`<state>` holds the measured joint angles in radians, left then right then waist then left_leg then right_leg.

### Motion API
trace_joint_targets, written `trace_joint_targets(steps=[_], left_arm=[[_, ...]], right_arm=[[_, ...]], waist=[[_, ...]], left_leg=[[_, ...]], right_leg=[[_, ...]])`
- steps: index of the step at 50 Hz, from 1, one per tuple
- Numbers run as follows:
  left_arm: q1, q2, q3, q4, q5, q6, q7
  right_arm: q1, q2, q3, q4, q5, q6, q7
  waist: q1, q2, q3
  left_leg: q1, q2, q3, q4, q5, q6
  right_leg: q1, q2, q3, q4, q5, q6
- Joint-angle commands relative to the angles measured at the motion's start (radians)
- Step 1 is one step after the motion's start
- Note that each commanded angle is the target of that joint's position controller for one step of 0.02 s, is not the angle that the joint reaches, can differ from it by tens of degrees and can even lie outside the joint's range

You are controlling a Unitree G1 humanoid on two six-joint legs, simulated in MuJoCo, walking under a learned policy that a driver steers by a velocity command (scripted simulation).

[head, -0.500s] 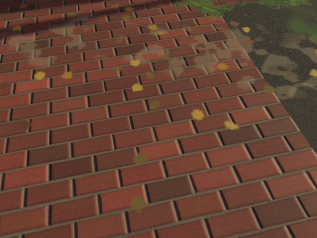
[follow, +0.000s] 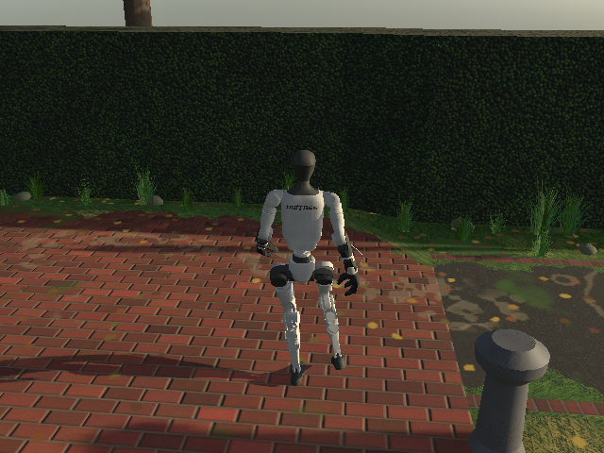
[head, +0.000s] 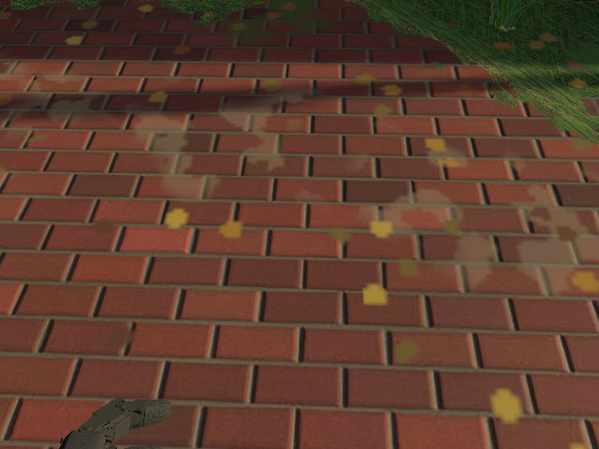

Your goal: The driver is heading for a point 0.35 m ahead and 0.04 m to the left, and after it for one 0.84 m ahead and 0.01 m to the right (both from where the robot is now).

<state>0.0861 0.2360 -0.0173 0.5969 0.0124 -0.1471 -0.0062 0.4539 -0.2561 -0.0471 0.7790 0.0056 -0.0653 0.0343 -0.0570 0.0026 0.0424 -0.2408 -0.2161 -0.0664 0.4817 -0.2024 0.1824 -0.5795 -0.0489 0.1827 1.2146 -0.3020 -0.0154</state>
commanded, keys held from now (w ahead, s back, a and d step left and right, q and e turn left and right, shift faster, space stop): w+q+shift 0.30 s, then w+e+shift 0.42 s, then shift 0.28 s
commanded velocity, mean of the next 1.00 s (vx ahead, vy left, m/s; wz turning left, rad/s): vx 0.88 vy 0.00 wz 0.14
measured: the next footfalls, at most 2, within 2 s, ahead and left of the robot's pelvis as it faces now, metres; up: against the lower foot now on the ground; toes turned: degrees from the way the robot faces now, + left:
right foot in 0.22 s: +0.45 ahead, -0.17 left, +0.00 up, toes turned +22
left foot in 0.64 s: +0.70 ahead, +0.23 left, +0.00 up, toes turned +13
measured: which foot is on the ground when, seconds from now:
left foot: down 0.00-0.24, up 0.26-0.62, down 0.64-1.00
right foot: up 0.00-0.20, down 0.22-0.66, up 0.68-0.98, down 1.00-1.00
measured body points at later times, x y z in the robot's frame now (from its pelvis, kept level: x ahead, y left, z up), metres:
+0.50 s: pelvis +0.44 -0.03 +0.01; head +0.45 -0.01 +0.45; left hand +0.28 +0.21 -0.12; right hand +0.76 -0.15 -0.03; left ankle +0.51 +0.14 -0.67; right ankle +0.41 -0.19 -0.73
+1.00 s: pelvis +0.83 +0.09 -0.01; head +0.86 +0.07 +0.44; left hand +1.04 +0.36 -0.06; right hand +0.85 -0.21 -0.14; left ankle +0.66 +0.22 -0.73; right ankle +1.02 +0.01 -0.72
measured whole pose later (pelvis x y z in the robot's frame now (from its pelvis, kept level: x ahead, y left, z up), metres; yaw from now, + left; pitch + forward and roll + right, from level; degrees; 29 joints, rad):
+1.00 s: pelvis +0.83 +0.09 -0.01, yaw +6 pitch +0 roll +4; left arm 0.06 0.33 0.04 0.64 0.01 -0.06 -0.05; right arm 0.39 -0.33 -0.08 0.86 0.03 -0.08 -0.01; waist -0.09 -0.02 0.04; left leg 0.06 0.03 0.13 0.41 -0.43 -0.06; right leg -0.57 -0.02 0.03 0.58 0.07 -0.05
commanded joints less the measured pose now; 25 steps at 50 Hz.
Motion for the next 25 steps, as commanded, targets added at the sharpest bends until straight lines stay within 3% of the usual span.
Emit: trace_joint_targets(steps=[1,3,4,6,8,9,10,11,12,13,14,15,16,17,18,19,20,22,24,25], left_arm=[[-0.018,0.136,0.042,-0.071,0.025,0.011,0.024],[-0.129,0.072,0.026,-0.113,0.021,0.011,0.020],[-0.161,0.062,0.026,-0.127,0.009,0.010,0.017],[-0.179,0.096,0.048,-0.137,-0.025,0.007,0.016],[-0.191,0.137,0.070,-0.142,-0.047,-0.001,0.015],[-0.169,0.161,0.083,-0.138,-0.054,-0.008,0.014],[-0.067,0.196,0.106,-0.117,-0.057,-0.015,0.016],[0.143,0.224,0.126,-0.082,-0.061,-0.015,0.020],[0.398,0.274,0.136,-0.043,-0.053,-0.002,0.030],[0.402,0.350,0.144,-0.010,-0.014,0.000,0.006],[0.320,0.237,0.131,-0.045,-0.012,0.011,0.006],[0.292,0.169,0.116,-0.041,-0.013,0.024,0.015],[0.307,0.168,0.113,-0.004,-0.001,0.032,0.012],[0.303,0.161,0.108,0.030,0.009,0.032,0.005],[0.292,0.133,0.096,0.056,0.015,0.028,-0.001],[0.290,0.085,0.081,0.078,0.004,0.027,-0.012],[0.293,0.064,0.071,0.096,-0.013,0.027,-0.020],[0.272,0.101,0.078,0.103,-0.039,0.029,-0.018],[0.251,0.170,0.100,0.095,-0.042,0.026,-0.006],[0.259,0.198,0.108,0.097,-0.046,0.024,-0.001]], right_arm=[[-0.142,-0.136,-0.034,-0.126,0.023,-0.034,-0.028],[-0.114,-0.146,-0.040,-0.105,0.034,-0.022,-0.043],[-0.085,-0.155,-0.044,-0.093,0.037,-0.017,-0.044],[-0.052,-0.153,-0.047,-0.074,0.045,-0.010,-0.046],[-0.041,-0.135,-0.048,-0.062,0.050,-0.003,-0.051],[-0.046,-0.134,-0.051,-0.061,0.046,0.003,-0.053],[-0.067,-0.142,-0.054,-0.067,0.037,0.009,-0.052],[-0.109,-0.134,-0.048,-0.090,0.014,0.013,-0.043],[-0.113,-0.042,-0.015,-0.127,-0.026,0.011,-0.035],[0.047,0.016,0.016,-0.186,0.053,-0.006,-0.027],[0.005,-0.073,0.009,-0.149,0.080,0.003,-0.041],[-0.123,-0.129,-0.002,-0.162,0.053,0.009,-0.040],[-0.214,-0.120,-0.001,-0.176,0.020,0.007,-0.036],[-0.283,-0.094,0.001,-0.202,-0.002,-0.002,-0.033],[-0.288,-0.063,0.007,-0.215,0.011,-0.004,-0.023],[-0.288,-0.041,0.013,-0.218,0.027,-0.002,-0.018],[-0.284,-0.024,0.020,-0.222,0.032,-0.001,-0.014],[-0.323,-0.026,0.031,-0.245,0.007,-0.013,-0.005],[-0.400,-0.043,0.040,-0.268,-0.013,-0.036,0.010],[-0.447,-0.053,0.042,-0.275,-0.014,-0.046,0.018]], waist=[[0.076,-0.054,0.079],[0.019,0.009,0.070],[-0.011,0.030,0.043],[-0.034,0.067,0.006],[-0.032,0.098,-0.006],[-0.011,0.112,-0.022],[0.056,0.119,-0.088],[0.173,0.122,-0.235],[0.252,-0.003,-0.426],[0.122,-0.553,-0.539],[0.162,-0.405,-0.387],[0.194,-0.244,-0.236],[0.196,-0.045,-0.135],[0.173,-0.002,-0.062],[0.131,-0.037,-0.021],[0.107,-0.068,-0.003],[0.079,-0.084,0.007],[0.039,-0.063,0.057],[0.045,-0.038,0.080],[0.060,-0.028,0.082]], left_leg=[[-0.211,0.206,-0.364,-0.314,-0.037,0.149],[-0.287,0.146,-0.287,-0.282,0.001,0.091],[-0.293,0.145,-0.295,-0.276,-0.023,0.068],[-0.201,0.159,-0.352,-0.226,-0.085,0.042],[-0.046,0.184,-0.404,-0.143,-0.059,0.019],[0.019,0.203,-0.422,-0.082,0.023,0.006],[0.063,0.199,-0.409,0.042,0.188,-0.021],[0.024,0.183,-0.358,0.276,0.295,-0.058],[-0.172,0.144,-0.263,0.629,0.017,-0.079],[-0.532,0.088,-0.161,0.937,-0.347,-0.116],[-0.660,0.206,-0.128,1.026,-0.248,-0.120],[-0.692,0.229,-0.082,1.033,-0.179,-0.122],[-0.640,0.254,-0.054,0.989,-0.143,-0.120],[-0.612,0.273,-0.057,0.920,-0.118,-0.112],[-0.561,0.290,-0.072,0.874,-0.121,-0.106],[-0.540,0.290,-0.072,0.835,-0.148,-0.102],[-0.541,0.297,-0.068,0.784,-0.170,-0.102],[-0.577,0.329,-0.037,0.632,-0.120,-0.124],[-0.487,0.333,-0.029,0.413,0.054,-0.148],[-0.384,0.309,-0.003,0.313,0.134,-0.162]], right_leg=[[0.016,-0.012,-0.086,-0.270,0.141,0.061],[0.150,0.031,-0.125,-0.497,0.328,0.084],[0.221,0.060,-0.139,-0.566,0.395,0.093],[0.275,0.085,-0.102,-0.671,0.430,0.109],[0.257,0.074,-0.059,-0.756,0.387,0.101],[0.274,0.071,-0.057,-0.776,0.347,0.087],[0.376,0.076,-0.074,-0.778,0.294,0.061],[0.612,0.011,-0.057,-0.701,0.233,0.022],[0.959,-0.165,0.134,-0.621,-0.002,-0.020],[1.175,-0.414,0.804,-0.871,-0.461,-0.219],[1.077,-0.382,0.810,-0.927,-0.672,-0.195],[0.953,-0.331,0.592,-0.915,-0.503,-0.152],[0.799,-0.267,0.433,-0.924,-0.256,-0.136],[0.685,-0.220,0.336,-0.933,-0.112,-0.143],[0.590,-0.192,0.275,-0.956,-0.044,-0.151],[0.546,-0.164,0.231,-0.978,-0.010,-0.162],[0.519,-0.157,0.217,-0.992,0.009,-0.181],[0.463,-0.165,0.212,-1.032,0.072,-0.220],[0.374,-0.147,0.147,-1.069,0.132,-0.214],[0.313,-0.132,0.105,-1.096,0.146,-0.203]])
